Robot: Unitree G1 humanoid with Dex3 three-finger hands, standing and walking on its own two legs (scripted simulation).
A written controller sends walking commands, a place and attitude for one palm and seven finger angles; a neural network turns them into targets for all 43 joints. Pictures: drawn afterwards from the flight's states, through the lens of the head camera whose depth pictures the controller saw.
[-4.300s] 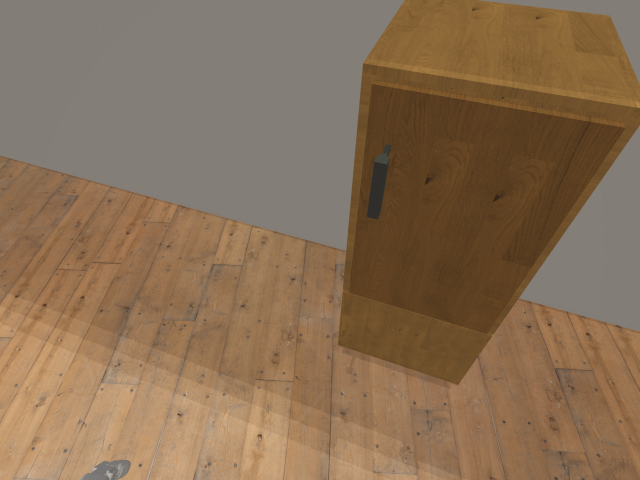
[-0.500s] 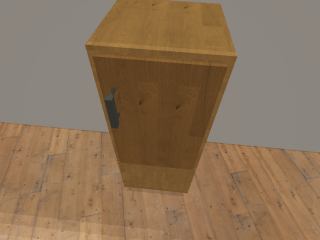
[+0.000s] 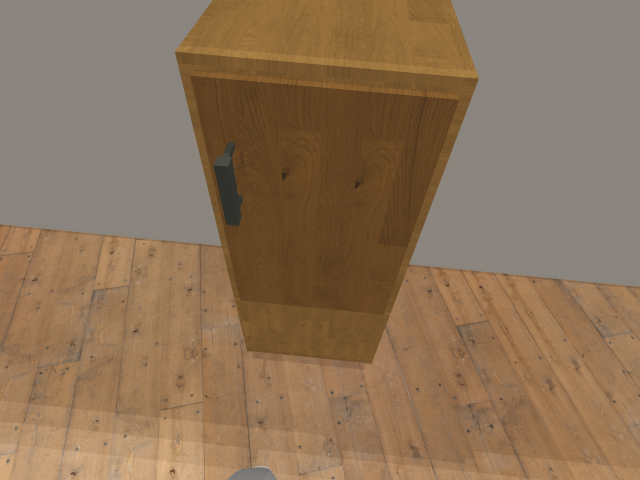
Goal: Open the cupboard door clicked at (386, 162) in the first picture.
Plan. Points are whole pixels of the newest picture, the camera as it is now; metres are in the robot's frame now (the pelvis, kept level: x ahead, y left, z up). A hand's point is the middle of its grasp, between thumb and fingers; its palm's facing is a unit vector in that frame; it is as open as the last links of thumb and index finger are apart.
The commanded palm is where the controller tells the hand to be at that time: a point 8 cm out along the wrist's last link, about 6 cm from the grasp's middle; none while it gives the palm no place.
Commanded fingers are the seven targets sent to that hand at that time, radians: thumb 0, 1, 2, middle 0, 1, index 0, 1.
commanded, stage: come to a stop and stand still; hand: left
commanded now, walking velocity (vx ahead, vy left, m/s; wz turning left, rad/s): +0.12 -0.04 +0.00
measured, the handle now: (231, 184) +0.54 +0.18 +0.03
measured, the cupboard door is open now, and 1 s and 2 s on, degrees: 0 0 0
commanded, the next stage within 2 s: look again from close up in 0.94 s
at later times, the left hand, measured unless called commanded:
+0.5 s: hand out of the picture -0.01 +0.17 -0.17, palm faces +0.05 -0.99 -0.16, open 7.4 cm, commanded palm none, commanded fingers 0.00 0.90 0.90 -0.20 -0.30 -0.20 -0.30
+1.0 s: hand out of the picture +0.07 +0.23 -0.16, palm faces +0.02 -0.97 -0.23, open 7.4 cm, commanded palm none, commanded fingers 0.00 0.90 0.90 -0.20 -0.30 -0.20 -0.30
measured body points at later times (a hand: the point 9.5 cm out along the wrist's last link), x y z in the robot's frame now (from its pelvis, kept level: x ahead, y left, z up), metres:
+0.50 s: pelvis +0.02 +0.01 +0.01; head +0.04 +0.02 +0.46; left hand -0.01 +0.22 -0.15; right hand +0.03 -0.21 -0.15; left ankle +0.07 +0.11 -0.72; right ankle -0.03 -0.11 -0.72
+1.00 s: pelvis +0.04 +0.03 +0.02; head +0.05 +0.05 +0.47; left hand +0.07 +0.28 -0.14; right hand +0.12 -0.21 -0.12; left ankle +0.07 +0.11 -0.72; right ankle -0.03 -0.11 -0.72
